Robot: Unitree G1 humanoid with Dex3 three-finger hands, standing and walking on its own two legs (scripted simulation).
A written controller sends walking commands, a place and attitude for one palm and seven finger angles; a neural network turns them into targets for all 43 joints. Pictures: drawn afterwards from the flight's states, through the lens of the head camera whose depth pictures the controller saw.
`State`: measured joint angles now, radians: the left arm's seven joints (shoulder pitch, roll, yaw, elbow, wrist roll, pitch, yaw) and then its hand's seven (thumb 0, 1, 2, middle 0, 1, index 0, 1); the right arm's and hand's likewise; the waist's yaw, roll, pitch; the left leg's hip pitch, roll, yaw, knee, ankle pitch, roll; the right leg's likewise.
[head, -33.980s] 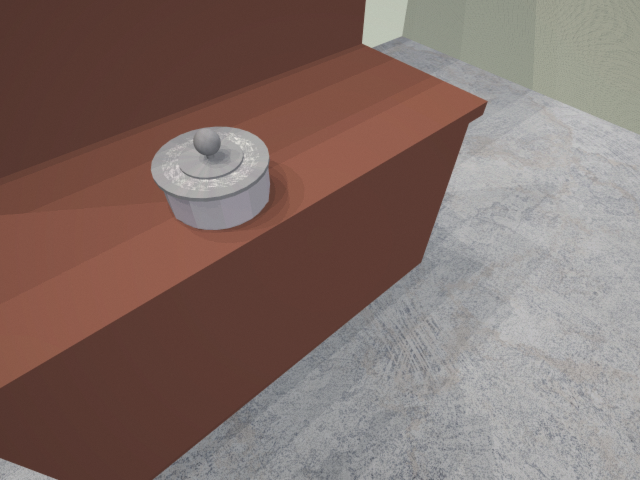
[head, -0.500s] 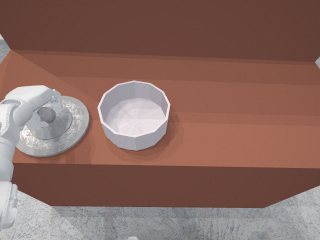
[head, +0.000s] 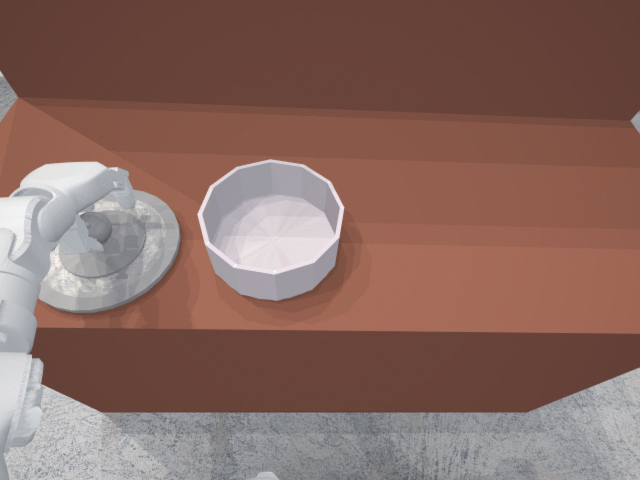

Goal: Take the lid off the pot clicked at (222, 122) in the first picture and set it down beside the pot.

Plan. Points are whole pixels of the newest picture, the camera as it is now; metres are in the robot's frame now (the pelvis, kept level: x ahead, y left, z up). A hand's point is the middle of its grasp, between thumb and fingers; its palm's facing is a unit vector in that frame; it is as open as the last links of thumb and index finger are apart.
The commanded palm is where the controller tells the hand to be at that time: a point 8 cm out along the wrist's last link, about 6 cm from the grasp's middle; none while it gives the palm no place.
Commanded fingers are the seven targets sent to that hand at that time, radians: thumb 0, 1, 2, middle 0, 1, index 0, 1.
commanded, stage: open the fingers wide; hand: left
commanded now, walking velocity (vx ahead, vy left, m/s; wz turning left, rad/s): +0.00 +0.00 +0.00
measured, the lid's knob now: (93, 228) +0.43 +0.32 +0.02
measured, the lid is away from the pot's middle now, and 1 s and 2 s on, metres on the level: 0.24 0.24 0.24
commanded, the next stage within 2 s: raise the empty hand in 0.32 s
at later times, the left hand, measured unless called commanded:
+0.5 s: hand (85, 220) +0.42 +0.31 +0.05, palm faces -0.41 -0.06 -0.91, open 11.0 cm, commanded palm +0.44 +0.30 +0.12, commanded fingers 0.00 -0.08 0.79 -0.42 -0.73 -0.42 -0.73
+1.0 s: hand (62, 187) +0.43 +0.32 +0.10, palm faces -0.37 -0.07 -0.93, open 11.0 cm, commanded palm +0.44 +0.31 +0.17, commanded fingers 0.00 -0.08 0.79 -0.42 -0.73 -0.42 -0.73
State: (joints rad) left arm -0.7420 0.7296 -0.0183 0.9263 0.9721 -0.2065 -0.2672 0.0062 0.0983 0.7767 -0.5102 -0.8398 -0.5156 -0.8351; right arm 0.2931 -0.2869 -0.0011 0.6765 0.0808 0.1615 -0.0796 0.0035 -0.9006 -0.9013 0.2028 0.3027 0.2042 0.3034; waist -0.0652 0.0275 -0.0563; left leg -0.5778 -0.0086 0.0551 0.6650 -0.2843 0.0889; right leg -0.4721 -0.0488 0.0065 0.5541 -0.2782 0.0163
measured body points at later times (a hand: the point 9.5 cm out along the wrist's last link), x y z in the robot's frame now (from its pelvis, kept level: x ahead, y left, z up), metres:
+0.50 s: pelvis +0.01 +0.01 +0.00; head +0.07 +0.02 +0.44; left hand +0.44 +0.31 +0.10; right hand +0.06 -0.27 -0.11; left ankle +0.02 +0.06 -0.72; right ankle -0.01 -0.19 -0.72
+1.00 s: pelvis +0.01 +0.01 +0.01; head +0.07 +0.02 +0.45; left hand +0.45 +0.32 +0.16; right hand +0.09 -0.26 -0.11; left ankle +0.02 +0.06 -0.72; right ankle -0.01 -0.19 -0.72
